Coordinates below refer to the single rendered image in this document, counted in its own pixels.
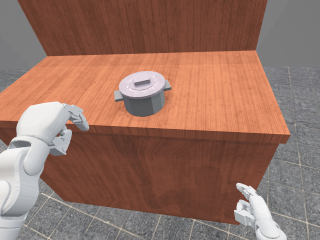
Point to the lid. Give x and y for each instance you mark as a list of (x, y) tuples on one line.
[(128, 89)]

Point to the left robot hand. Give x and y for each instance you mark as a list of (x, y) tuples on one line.
[(45, 120)]

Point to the pot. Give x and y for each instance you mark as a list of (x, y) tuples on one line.
[(146, 106)]

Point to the knob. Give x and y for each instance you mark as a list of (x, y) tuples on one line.
[(141, 79)]

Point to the table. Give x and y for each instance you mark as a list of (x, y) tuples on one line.
[(220, 124)]

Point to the robot left forearm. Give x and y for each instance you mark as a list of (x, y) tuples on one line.
[(20, 168)]

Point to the robot right forearm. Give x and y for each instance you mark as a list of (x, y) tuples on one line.
[(267, 229)]

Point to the right robot hand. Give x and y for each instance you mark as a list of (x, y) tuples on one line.
[(248, 213)]

